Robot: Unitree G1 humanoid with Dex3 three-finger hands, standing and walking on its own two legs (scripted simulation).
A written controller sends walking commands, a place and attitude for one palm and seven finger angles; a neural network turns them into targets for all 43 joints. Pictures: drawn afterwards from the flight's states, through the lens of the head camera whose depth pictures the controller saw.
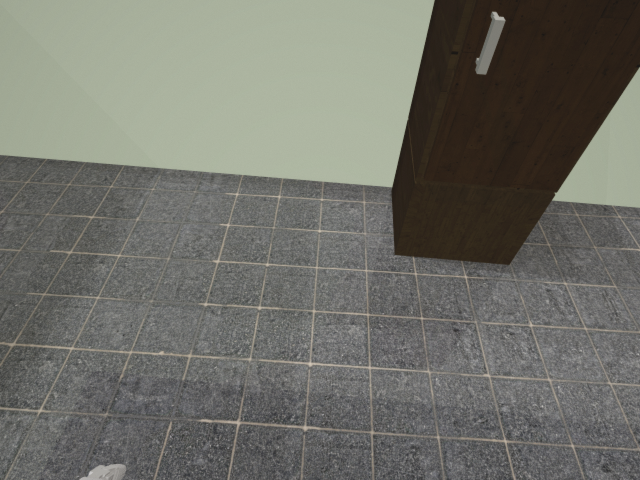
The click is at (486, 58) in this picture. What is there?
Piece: cupboard door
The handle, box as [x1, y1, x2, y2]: [475, 12, 505, 74]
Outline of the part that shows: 496,12 491,13 492,20 480,56 476,58 475,61 477,65 475,70 477,73 485,74 505,20 503,17 499,17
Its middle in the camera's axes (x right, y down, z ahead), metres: +0.40 -0.46 +0.92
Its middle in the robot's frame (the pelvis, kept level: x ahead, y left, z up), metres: +1.03 -0.33 +0.11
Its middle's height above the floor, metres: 0.88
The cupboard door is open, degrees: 0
